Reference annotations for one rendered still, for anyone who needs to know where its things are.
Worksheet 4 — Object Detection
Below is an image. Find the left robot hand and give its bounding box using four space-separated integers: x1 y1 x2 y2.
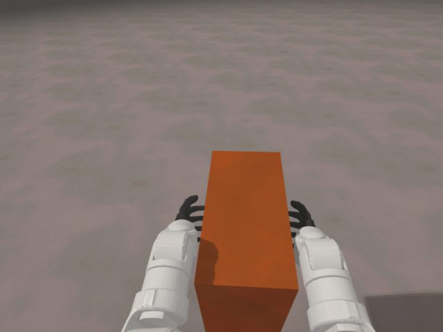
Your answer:
175 195 205 242

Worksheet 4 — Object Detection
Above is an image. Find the carton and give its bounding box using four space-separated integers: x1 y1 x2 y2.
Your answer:
194 151 299 332

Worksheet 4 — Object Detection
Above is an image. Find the right robot forearm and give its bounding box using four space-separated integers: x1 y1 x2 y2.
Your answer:
293 226 376 332

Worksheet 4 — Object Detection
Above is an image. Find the right robot hand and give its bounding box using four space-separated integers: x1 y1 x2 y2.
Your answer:
288 201 316 248

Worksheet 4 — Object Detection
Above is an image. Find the left robot forearm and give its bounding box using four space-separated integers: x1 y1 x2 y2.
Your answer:
121 219 197 332

